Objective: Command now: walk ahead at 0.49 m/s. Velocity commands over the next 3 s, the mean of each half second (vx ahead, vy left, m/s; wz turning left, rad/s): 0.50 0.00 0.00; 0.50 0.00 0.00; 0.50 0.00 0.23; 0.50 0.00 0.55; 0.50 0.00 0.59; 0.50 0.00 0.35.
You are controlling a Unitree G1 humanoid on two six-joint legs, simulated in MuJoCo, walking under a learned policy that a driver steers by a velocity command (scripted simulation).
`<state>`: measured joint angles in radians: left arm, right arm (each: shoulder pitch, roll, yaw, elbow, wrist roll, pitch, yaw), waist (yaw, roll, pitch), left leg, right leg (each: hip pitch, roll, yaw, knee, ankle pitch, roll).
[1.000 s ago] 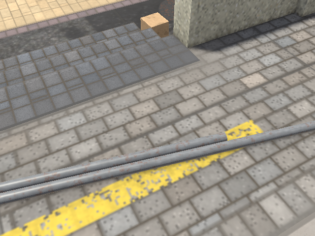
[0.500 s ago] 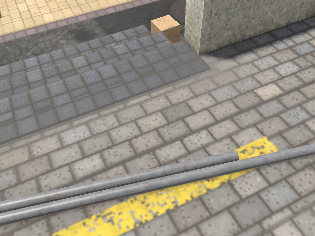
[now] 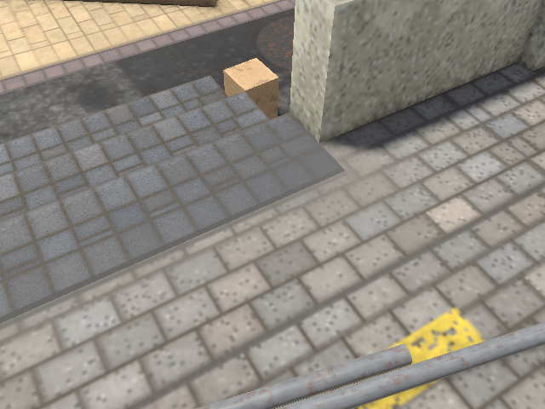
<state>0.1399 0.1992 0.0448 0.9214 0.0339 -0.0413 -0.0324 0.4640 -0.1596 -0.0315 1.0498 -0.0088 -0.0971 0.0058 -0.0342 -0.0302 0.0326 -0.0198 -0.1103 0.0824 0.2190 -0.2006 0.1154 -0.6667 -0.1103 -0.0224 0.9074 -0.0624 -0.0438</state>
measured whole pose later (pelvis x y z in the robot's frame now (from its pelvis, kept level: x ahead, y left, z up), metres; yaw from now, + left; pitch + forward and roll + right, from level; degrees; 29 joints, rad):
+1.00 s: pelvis +0.55 +0.00 +0.03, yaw +0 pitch -2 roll +2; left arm 0.23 0.21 0.06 0.94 0.03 -0.07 0.00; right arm 0.35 -0.21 -0.06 1.06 -0.02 -0.11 0.00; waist -0.02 -0.02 0.05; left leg -0.16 -0.05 0.15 0.40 0.11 0.10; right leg -0.48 -0.06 0.00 1.03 -0.28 -0.07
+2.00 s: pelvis +1.02 +0.09 +0.00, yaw +27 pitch +0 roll +0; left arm 0.16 0.25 0.06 0.81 0.04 -0.02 0.00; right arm 0.34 -0.24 -0.07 0.90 0.00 -0.04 0.00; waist -0.02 -0.04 0.04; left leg -0.18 -0.15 0.00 0.35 -0.18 0.15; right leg -0.63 -0.14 0.02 1.05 -0.23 0.05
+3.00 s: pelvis +1.37 +0.45 -0.11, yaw +52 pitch -1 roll -5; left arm 0.60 0.22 0.03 0.95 0.02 -0.05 0.03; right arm -0.01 -0.26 -0.04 0.81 -0.05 -0.04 0.04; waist 0.13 0.07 0.05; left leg -0.39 0.10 0.00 0.37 0.34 0.08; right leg 0.05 -0.09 -0.14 0.99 -0.76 0.02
